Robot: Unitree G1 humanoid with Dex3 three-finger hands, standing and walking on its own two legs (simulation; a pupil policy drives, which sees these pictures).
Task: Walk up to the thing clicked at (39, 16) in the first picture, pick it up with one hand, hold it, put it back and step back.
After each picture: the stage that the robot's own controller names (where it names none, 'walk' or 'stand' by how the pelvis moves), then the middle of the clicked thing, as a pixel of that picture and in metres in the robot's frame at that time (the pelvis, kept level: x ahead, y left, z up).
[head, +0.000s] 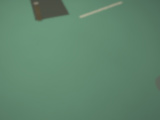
stand; (37, 11) +1.96 +0.66 -0.66
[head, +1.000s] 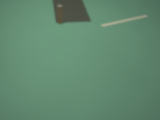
walk; (60, 14) +1.89 +0.28 -0.63
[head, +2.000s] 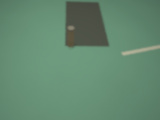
walk; (70, 37) +1.31 +0.14 -0.64
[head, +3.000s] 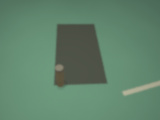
walk; (59, 76) +0.85 +0.18 -0.65
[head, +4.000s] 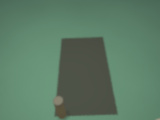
walk; (60, 108) +0.55 +0.21 -0.62
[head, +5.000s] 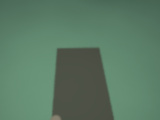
stand; out of the picture +0.44 +0.18 -0.65
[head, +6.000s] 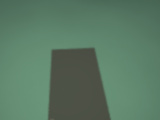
stand; out of the picture +0.41 +0.20 -0.65
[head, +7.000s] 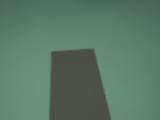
stand; out of the picture +0.41 +0.20 -0.66
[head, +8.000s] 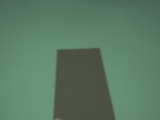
stand; out of the picture +0.42 +0.18 -0.66
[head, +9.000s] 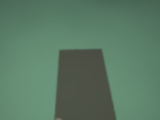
stand; out of the picture +0.42 +0.17 -0.66
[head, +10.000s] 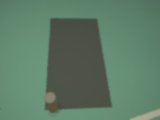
go down; (51, 103) +0.45 +0.17 -0.60
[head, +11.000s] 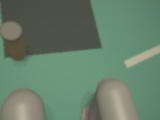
go down; (15, 44) +0.52 +0.20 -0.25
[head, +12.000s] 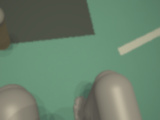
close in; out of the picture +0.51 +0.22 -0.22
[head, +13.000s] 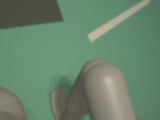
close; out of the picture +0.50 +0.26 -0.18
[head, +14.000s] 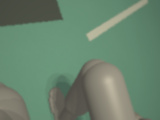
lift; out of the picture +0.44 +0.24 -0.18
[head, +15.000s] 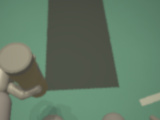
lift; (29, 76) +0.34 +0.17 +0.03
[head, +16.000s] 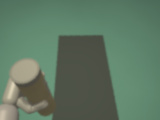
hold; (37, 92) +0.30 +0.15 +0.04
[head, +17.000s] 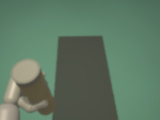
hold; (38, 92) +0.31 +0.16 +0.04
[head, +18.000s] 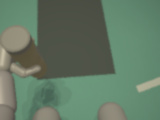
crouch; (29, 57) +0.42 +0.16 -0.03
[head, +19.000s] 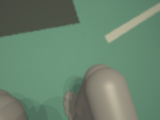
lower; out of the picture +0.49 +0.23 -0.14
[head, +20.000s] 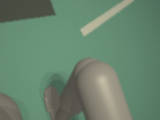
lower; out of the picture +0.47 +0.27 -0.19
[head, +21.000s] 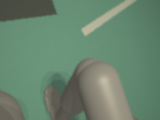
lower; out of the picture +0.47 +0.26 -0.18
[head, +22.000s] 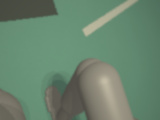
lower; out of the picture +0.47 +0.26 -0.18
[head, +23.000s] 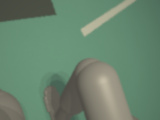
rest; out of the picture +0.47 +0.26 -0.18
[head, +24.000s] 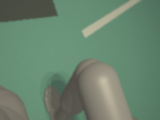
withdraw; out of the picture +0.47 +0.24 -0.19
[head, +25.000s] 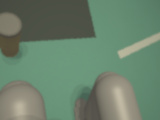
stand; (9, 39) +0.47 +0.21 -0.21
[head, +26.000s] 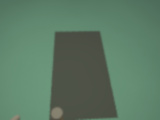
stand; (58, 119) +0.42 +0.14 -0.57
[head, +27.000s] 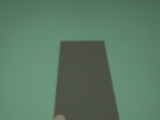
stand; out of the picture +0.41 +0.14 -0.60
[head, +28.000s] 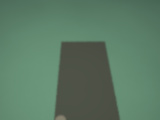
stand; out of the picture +0.41 +0.14 -0.60
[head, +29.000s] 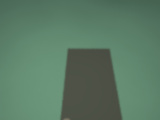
stand; out of the picture +0.43 +0.13 -0.66
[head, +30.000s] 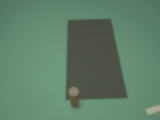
walk; (74, 98) +0.52 +0.09 -0.64
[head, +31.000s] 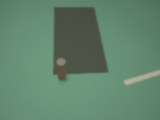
walk; (61, 70) +0.76 +0.15 -0.64
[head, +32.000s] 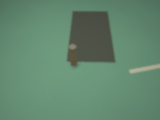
stand; (73, 55) +1.06 +0.15 -0.63
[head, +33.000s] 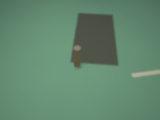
stand; (77, 57) +1.08 +0.10 -0.65
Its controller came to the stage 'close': yes
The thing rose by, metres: 0.68
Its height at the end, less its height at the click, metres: +0.00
